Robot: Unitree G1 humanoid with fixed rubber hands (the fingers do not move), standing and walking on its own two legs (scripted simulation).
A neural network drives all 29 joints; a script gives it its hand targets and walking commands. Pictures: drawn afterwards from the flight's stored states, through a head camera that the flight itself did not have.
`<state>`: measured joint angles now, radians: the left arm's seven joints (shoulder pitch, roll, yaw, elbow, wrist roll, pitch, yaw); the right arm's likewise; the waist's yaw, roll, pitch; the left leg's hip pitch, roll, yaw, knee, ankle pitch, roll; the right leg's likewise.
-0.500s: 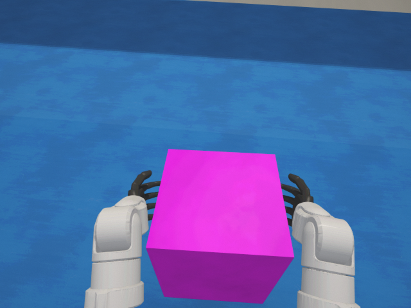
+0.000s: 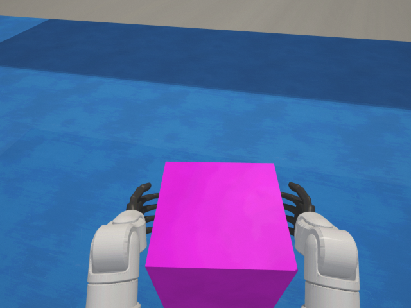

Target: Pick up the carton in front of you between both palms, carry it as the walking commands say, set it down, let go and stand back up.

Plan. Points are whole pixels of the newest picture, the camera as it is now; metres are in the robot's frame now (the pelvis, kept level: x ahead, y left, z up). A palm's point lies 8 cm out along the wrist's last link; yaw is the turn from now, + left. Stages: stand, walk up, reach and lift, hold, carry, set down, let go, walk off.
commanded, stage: carry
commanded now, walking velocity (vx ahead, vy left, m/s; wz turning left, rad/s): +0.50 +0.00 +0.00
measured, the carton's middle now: (218, 241) +0.26 +0.00 +0.00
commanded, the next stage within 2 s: none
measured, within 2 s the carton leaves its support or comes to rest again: neither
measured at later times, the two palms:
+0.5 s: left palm (157, 121) +0.57 +0.17 +0.06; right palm (269, 123) +0.55 -0.12 +0.08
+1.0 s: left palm (169, 91) +0.69 +0.16 +0.09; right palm (270, 91) +0.69 -0.14 +0.09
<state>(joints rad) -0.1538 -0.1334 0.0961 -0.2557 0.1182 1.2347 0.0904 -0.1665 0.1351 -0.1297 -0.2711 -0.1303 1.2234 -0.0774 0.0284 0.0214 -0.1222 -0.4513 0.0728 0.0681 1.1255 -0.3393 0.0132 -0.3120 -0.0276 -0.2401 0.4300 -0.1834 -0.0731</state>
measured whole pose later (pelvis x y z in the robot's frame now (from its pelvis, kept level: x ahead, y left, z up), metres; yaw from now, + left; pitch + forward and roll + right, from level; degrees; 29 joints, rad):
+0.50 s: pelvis +0.29 +0.04 +0.00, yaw -3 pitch +4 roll +0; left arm -0.16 -0.13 0.10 -0.34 0.12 1.22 0.09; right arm -0.17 0.14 -0.11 -0.31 -0.11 1.17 -0.08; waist -0.01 -0.03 -0.03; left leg -0.33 0.05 0.24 0.38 -0.13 0.06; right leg -0.40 -0.05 -0.09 0.81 -0.44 0.03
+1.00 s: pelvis +0.42 +0.01 +0.00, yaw -1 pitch +4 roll +0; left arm -0.17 -0.13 0.11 -0.30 0.13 1.23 0.08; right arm -0.18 0.14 -0.12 -0.30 -0.13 1.21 -0.08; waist 0.00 0.00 -0.13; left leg -0.18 0.08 0.18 0.51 -0.35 -0.03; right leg -0.29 -0.06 -0.17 0.54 -0.29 -0.01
